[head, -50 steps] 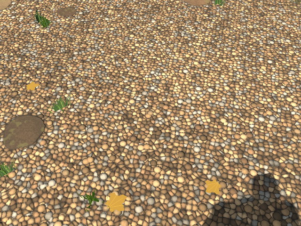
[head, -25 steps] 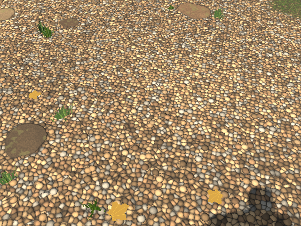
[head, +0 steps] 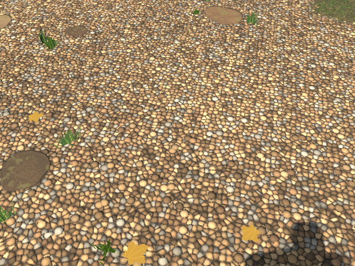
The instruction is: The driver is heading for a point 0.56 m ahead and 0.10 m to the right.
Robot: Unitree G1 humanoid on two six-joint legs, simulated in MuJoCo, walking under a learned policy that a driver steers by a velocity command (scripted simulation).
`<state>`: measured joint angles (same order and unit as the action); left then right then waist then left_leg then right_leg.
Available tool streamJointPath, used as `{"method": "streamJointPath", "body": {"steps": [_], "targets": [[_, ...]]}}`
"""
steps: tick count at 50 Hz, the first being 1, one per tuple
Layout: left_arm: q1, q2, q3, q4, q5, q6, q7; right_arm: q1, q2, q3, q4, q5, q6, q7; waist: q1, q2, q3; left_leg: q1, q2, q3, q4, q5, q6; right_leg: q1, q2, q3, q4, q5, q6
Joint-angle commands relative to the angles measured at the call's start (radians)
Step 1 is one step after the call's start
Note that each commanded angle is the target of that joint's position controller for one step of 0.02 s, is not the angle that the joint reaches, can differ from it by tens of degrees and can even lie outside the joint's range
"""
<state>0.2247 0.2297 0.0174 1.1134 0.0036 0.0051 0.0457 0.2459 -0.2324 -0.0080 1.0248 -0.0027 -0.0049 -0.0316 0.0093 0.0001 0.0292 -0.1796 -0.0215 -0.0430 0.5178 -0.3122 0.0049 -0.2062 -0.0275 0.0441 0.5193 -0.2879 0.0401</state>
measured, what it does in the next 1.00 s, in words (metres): stands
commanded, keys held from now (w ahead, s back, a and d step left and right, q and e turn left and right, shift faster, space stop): no key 1.00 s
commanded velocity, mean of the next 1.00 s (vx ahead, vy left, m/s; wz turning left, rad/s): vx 0.01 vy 0.00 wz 0.00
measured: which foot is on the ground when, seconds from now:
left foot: down 0.00-1.00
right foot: down 0.00-1.00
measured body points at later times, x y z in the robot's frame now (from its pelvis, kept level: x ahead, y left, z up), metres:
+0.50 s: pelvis +0.01 -0.01 +0.00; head +0.02 -0.01 +0.45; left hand +0.02 +0.23 -0.15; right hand +0.02 -0.25 -0.15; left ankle -0.02 +0.12 -0.74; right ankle +0.00 -0.14 -0.74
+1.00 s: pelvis -0.01 -0.01 +0.00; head +0.01 -0.01 +0.45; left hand -0.02 +0.22 -0.16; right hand -0.02 -0.25 -0.16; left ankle -0.02 +0.12 -0.74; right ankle +0.00 -0.14 -0.74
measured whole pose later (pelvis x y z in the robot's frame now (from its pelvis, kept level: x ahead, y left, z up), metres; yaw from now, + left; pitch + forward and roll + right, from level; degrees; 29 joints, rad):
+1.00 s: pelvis -0.01 -0.01 +0.00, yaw +0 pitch -1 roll +0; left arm 0.30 0.17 0.01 1.11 0.00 0.00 0.05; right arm 0.31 -0.17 0.00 1.10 0.00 0.00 -0.04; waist 0.00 0.00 0.04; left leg -0.19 0.00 -0.04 0.51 -0.30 -0.02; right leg -0.22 -0.01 0.04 0.51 -0.27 0.02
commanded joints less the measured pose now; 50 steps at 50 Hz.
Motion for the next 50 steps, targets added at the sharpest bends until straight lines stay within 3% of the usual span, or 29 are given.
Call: {"method": "streamJointPath", "body": {"steps": [1,5,21,50], "targets": [[0.035,0.103,0.011,-0.018,0.003,-0.019,-0.001,0.025,-0.102,-0.016,-0.022,0.000,-0.020,-0.001,-0.002,-0.012,0.049,-0.083,0.013,-0.008,-0.111,0.130,0.016,0.007,0.010,-0.017,-0.074,0.186,-0.026],[0.051,0.097,0.007,-0.014,-0.007,-0.020,-0.006,0.051,-0.090,-0.011,-0.005,0.006,-0.014,0.000,-0.007,-0.010,-0.011,-0.009,0.015,0.003,-0.077,0.276,0.007,0.028,0.008,-0.018,-0.062,0.273,-0.028],[0.077,0.070,0.006,-0.016,-0.007,-0.003,0.000,0.082,-0.065,-0.008,0.039,0.005,0.000,-0.008,-0.005,-0.003,0.022,-0.024,0.019,0.008,-0.094,0.239,-0.006,0.024,0.015,-0.021,-0.079,0.237,-0.032],[0.144,0.031,0.004,-0.019,-0.007,-0.007,0.005,0.144,-0.024,-0.009,0.067,0.006,-0.003,-0.015,-0.008,0.000,0.054,-0.070,0.020,0.010,-0.109,0.124,-0.007,-0.023,0.022,-0.021,-0.094,0.119,-0.037]]}}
